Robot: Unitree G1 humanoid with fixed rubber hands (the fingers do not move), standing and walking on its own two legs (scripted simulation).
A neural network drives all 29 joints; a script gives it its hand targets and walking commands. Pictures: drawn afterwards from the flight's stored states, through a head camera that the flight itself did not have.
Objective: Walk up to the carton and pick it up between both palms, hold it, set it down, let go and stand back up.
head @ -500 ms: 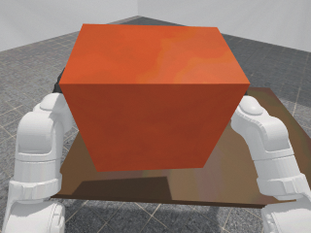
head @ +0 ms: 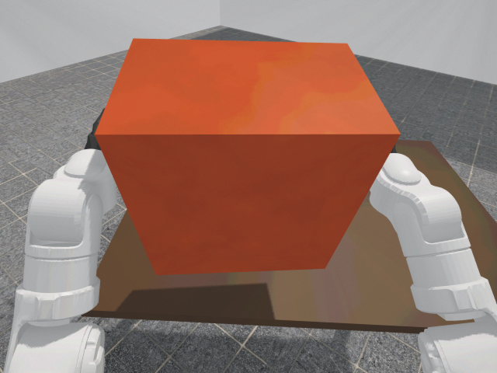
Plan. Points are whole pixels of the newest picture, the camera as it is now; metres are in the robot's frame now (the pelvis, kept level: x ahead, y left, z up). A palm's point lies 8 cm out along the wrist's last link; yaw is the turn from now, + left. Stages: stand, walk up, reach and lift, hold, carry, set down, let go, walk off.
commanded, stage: hold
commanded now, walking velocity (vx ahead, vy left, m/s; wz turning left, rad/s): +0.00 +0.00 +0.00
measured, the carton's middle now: (242, 170) +0.37 +0.03 +0.21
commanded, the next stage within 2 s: none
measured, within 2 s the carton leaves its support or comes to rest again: neither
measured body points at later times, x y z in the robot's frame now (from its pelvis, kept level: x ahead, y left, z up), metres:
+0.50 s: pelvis +0.00 +0.00 +0.00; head -0.04 +0.00 +0.45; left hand +0.35 +0.21 +0.25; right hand +0.38 -0.16 +0.25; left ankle +0.02 +0.14 -0.74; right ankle +0.05 -0.08 -0.74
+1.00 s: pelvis +0.00 +0.00 +0.00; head -0.04 +0.01 +0.45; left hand +0.35 +0.21 +0.25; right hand +0.37 -0.16 +0.25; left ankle +0.02 +0.14 -0.74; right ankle +0.05 -0.08 -0.74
